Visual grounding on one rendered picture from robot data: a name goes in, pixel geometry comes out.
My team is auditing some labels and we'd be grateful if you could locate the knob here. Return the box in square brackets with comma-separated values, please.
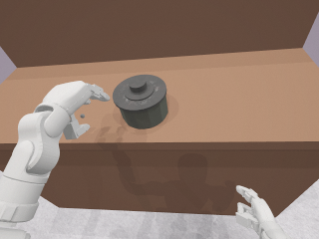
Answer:
[129, 77, 147, 93]

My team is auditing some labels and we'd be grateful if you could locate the robot right hand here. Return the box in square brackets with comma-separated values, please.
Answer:
[235, 185, 276, 235]

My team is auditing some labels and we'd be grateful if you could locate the table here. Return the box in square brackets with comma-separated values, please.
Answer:
[0, 0, 319, 218]

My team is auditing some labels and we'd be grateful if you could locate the pot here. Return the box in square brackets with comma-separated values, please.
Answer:
[120, 96, 168, 129]

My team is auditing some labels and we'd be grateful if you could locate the left robot upper arm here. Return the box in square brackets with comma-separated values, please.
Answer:
[0, 227, 31, 239]

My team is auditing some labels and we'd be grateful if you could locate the lid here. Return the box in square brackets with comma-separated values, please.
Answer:
[113, 75, 167, 113]

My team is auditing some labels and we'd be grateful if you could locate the robot left hand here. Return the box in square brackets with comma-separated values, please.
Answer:
[42, 81, 110, 140]

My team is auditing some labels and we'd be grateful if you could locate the left robot forearm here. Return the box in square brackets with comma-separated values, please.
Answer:
[0, 102, 70, 227]

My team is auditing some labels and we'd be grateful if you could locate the right robot forearm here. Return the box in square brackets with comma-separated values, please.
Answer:
[258, 221, 292, 239]

